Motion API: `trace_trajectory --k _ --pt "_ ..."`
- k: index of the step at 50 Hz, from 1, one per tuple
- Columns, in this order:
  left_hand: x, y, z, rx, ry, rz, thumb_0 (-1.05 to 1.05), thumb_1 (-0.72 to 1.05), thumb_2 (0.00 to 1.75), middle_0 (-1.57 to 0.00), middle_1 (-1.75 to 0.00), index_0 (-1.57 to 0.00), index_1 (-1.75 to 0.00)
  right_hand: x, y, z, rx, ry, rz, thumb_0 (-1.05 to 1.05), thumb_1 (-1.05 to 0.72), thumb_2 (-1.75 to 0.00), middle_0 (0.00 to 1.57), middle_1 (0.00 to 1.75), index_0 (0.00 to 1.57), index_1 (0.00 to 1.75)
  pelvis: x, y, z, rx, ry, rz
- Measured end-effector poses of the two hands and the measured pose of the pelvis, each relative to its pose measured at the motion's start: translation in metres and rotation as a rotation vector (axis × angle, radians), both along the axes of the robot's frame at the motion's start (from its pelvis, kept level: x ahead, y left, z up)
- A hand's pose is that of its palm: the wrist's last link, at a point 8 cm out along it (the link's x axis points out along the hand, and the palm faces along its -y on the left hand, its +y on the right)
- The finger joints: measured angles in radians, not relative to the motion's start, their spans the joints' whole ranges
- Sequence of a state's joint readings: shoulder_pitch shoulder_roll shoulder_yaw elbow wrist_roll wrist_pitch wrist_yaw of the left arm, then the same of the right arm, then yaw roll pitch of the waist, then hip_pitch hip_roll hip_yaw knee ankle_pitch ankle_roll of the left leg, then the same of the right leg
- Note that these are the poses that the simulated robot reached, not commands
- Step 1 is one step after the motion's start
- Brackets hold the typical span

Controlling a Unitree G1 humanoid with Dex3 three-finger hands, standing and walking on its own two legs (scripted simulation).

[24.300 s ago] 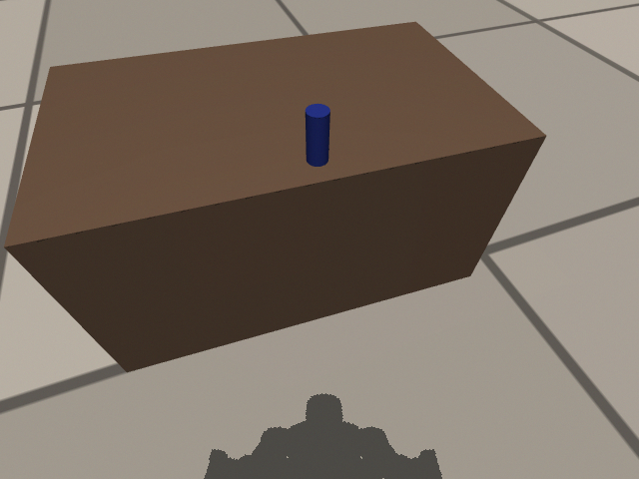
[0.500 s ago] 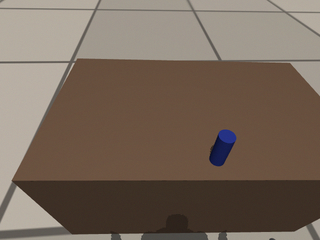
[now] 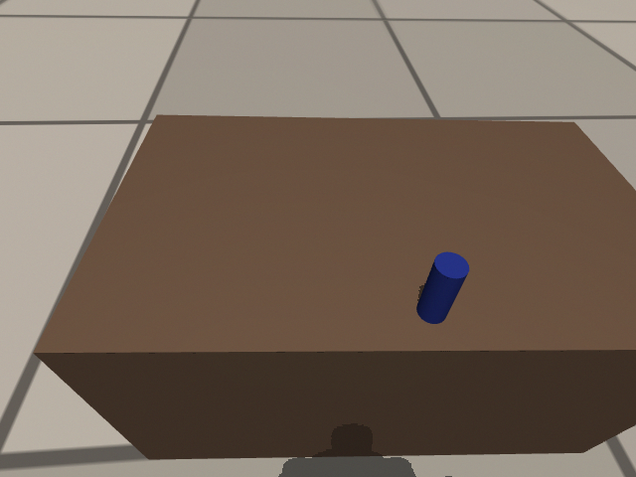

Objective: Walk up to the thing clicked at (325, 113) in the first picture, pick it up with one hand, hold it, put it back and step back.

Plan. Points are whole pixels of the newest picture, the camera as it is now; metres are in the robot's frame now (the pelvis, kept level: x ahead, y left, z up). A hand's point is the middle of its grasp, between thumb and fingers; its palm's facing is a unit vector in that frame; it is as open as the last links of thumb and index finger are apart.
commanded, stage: home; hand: right
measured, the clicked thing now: (440, 289) +0.43 -0.20 -0.06
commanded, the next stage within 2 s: stand in 1.24 s
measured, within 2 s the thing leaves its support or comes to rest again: neither
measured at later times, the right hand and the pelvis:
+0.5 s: hand out of the picture +0.08 -0.26 -0.15, palm faces -0.05 +0.93 -0.36, open 17.2 cm; pelvis +0.01 +0.00 +0.00, yaw +0 degrees
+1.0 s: hand out of the picture +0.08 -0.26 -0.15, palm faces -0.04 +0.93 -0.36, open 17.2 cm; pelvis +0.01 +0.00 +0.00, yaw +1 degrees
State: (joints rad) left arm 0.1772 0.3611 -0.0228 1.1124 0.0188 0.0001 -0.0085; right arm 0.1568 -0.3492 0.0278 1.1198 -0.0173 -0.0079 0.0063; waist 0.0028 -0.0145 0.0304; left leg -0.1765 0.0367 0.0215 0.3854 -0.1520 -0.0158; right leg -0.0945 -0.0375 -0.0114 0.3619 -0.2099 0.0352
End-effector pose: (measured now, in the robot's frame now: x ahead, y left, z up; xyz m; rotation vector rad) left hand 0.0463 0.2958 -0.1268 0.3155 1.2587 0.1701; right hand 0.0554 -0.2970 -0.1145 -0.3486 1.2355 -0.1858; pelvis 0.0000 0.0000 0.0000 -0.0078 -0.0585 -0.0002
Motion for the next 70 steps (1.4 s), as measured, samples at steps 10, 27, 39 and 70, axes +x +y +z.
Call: trace_trajectory --k 10,27,39,70 --pt "-0.002 0.002 0.001 0.006 0.011 0.017 0.01 0.9 0.9 -0.2 -0.29 -0.2 -0.3 0.008 -0.002 0.001 -0.003 -0.003 0.001 0.0 0.49 -0.08 0.07 0.06 0.07 0.07 0.002 0.0 0.001 0.001 0.009 0.004" --pt "0.019 0.001 0.004 0.008 -0.021 0.019 0.01 0.9 0.9 -0.2 -0.29 -0.2 -0.3 0.024 -0.003 0.002 -0.005 -0.019 0.005 0.0 0.49 -0.08 0.06 0.06 0.06 0.06 0.009 -0.001 0.001 0.001 0.005 0.006" --pt "0.023 0.0 0.005 0.007 -0.028 0.019 0.01 0.9 0.9 -0.2 -0.29 -0.2 -0.3 0.024 -0.003 0.001 -0.003 -0.015 -0.002 0.0 0.5 -0.07 0.06 0.06 0.06 0.06 0.01 -0.001 0.002 0.002 0.005 0.008" --pt "0.023 0.0 0.005 0.008 -0.021 0.026 0.01 0.9 0.9 -0.2 -0.29 -0.2 -0.3 0.025 -0.003 0.0 0.002 0.0 -0.008 0.0 0.5 -0.08 0.07 0.07 0.07 0.07 0.013 -0.001 0.002 0.003 0.01 0.014"
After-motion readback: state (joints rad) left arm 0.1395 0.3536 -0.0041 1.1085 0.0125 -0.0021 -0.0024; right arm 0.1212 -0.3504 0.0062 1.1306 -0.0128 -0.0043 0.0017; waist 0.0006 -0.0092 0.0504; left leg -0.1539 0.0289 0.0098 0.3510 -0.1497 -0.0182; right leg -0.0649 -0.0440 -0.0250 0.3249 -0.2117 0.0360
